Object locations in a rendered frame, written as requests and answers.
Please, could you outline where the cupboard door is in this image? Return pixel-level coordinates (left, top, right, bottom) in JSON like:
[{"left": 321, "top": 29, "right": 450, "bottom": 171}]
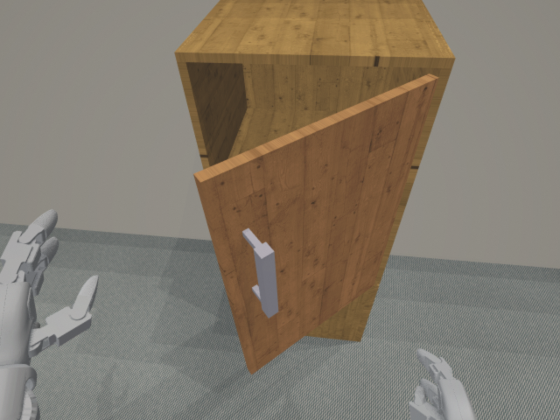
[{"left": 193, "top": 73, "right": 439, "bottom": 374}]

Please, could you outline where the robot right hand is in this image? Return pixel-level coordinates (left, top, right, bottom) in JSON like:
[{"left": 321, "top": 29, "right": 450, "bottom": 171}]
[{"left": 409, "top": 348, "right": 477, "bottom": 420}]

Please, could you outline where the robot left forearm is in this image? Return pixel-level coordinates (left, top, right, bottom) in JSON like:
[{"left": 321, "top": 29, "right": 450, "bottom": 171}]
[{"left": 0, "top": 364, "right": 40, "bottom": 420}]

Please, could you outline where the handle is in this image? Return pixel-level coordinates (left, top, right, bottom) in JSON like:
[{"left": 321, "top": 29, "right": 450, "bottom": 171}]
[{"left": 242, "top": 228, "right": 278, "bottom": 318}]

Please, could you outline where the robot left hand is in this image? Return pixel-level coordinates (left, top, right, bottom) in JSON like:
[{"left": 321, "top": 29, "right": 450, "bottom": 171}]
[{"left": 0, "top": 209, "right": 99, "bottom": 366}]

